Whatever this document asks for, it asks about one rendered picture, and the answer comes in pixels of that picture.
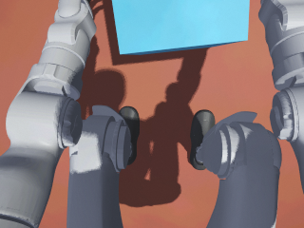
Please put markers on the robot left foot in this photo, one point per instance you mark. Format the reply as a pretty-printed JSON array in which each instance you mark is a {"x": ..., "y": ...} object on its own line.
[{"x": 132, "y": 118}]

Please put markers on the robot right forearm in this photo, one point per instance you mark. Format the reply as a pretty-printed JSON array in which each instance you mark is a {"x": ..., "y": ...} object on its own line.
[{"x": 283, "y": 21}]

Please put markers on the robot left forearm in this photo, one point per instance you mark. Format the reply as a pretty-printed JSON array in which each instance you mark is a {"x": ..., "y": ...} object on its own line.
[{"x": 63, "y": 59}]

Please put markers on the robot right upper arm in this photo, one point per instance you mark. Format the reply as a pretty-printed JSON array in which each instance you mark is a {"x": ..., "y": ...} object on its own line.
[{"x": 287, "y": 121}]

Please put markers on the robot left thigh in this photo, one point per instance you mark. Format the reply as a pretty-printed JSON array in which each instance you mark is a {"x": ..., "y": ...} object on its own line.
[{"x": 93, "y": 181}]

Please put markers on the carton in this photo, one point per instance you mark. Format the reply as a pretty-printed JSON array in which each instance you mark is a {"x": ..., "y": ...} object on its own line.
[{"x": 157, "y": 26}]

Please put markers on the robot left upper arm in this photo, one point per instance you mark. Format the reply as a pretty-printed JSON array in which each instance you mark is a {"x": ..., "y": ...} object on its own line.
[{"x": 40, "y": 127}]

